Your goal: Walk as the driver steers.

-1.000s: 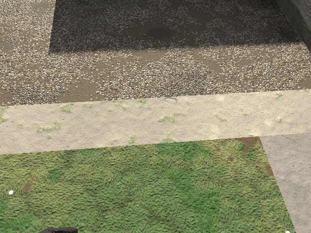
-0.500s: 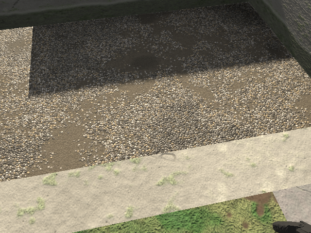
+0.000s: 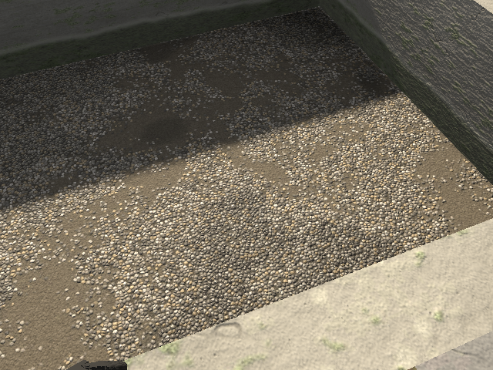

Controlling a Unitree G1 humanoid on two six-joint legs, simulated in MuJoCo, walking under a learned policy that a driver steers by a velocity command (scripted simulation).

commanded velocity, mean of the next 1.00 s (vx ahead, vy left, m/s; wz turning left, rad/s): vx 0.21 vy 0.00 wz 0.24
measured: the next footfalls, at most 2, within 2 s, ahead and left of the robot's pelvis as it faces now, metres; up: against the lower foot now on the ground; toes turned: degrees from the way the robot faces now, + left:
right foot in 0.02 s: +0.17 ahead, -0.11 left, +0.00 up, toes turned -1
left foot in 0.44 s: +0.25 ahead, +0.12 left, +0.00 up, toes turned +6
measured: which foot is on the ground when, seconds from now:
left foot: down 0.00-0.02, up 0.04-0.42, down 0.44-0.78, up 0.80-1.00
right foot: up 0.00-0.00, down 0.02-0.46, up 0.48-0.76, down 0.78-1.00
